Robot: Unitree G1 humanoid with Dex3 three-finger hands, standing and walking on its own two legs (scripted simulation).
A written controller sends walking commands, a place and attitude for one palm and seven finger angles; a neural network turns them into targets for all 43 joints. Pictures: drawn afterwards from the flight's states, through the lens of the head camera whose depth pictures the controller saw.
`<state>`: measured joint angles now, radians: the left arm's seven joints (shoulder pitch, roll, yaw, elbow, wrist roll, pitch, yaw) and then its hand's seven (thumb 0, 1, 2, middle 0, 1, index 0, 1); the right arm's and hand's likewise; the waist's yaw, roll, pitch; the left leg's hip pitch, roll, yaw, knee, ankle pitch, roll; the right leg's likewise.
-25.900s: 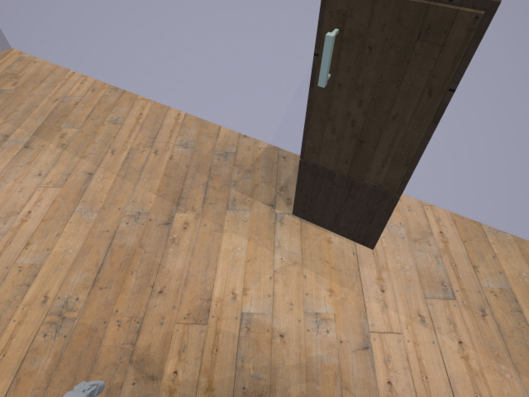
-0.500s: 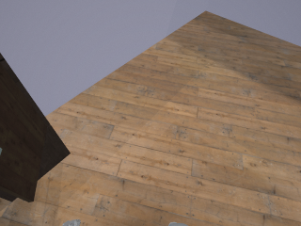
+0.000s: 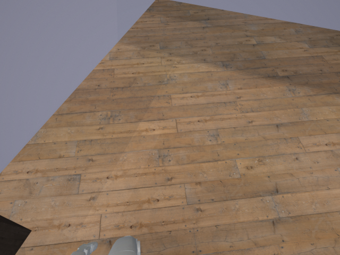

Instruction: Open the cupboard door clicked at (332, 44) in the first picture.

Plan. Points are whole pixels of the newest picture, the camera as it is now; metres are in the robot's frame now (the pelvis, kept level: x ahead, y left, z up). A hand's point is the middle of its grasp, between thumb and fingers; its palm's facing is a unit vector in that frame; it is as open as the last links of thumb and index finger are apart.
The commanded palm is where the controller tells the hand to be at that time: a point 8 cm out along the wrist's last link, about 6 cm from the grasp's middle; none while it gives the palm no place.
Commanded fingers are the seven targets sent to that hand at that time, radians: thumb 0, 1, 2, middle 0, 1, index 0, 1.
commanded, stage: walk to a spot facing it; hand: left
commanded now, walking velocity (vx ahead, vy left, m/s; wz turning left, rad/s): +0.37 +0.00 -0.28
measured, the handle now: out of the picture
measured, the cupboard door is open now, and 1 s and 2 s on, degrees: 50 50 50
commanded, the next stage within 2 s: turn to face it in 1.04 s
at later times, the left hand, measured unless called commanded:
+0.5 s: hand (116, 181) +0.33 +0.18 -0.16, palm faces -0.16 -0.97 -0.17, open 7.3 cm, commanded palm none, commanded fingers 0.00 0.90 0.90 -0.20 -0.30 -0.20 -0.30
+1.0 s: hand (144, 143) +0.48 +0.10 -0.19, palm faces -0.14 -0.98 -0.14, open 7.3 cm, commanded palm none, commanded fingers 0.00 0.90 0.90 -0.20 -0.30 -0.20 -0.30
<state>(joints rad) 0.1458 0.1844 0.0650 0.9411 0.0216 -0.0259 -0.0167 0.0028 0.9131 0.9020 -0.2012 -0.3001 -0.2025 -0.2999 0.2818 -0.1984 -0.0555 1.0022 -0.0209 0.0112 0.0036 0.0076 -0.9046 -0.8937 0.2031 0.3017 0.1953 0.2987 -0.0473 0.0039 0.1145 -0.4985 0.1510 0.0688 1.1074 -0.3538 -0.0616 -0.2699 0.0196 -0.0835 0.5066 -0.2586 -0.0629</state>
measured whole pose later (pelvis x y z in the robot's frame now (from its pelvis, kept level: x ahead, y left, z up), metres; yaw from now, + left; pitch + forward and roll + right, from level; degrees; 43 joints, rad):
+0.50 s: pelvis +0.23 +0.00 +0.01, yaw -11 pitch +1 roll +1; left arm 0.19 0.19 0.07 1.00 0.03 -0.01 -0.05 0.01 0.92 0.90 -0.20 -0.30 -0.20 -0.30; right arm 0.31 -0.18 -0.05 1.01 -0.03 -0.06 0.00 -0.01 -0.93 -0.89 0.21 0.30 0.20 0.30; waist 0.00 -0.01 0.05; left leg -0.13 0.08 0.20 0.38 -0.27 -0.02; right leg -0.52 -0.10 -0.07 0.82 -0.25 -0.01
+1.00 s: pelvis +0.48 -0.07 -0.01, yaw -12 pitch +0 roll -1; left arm 0.35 0.16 0.05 1.13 0.02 -0.06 -0.01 0.00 0.93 0.90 -0.20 -0.30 -0.20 -0.30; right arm 0.16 -0.17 -0.05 1.02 -0.02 -0.04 0.03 0.00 -0.92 -0.89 0.20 0.30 0.19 0.30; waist 0.01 -0.03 0.06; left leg -0.45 0.08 0.14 0.58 -0.18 0.00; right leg 0.01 -0.01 -0.13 0.42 -0.42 0.00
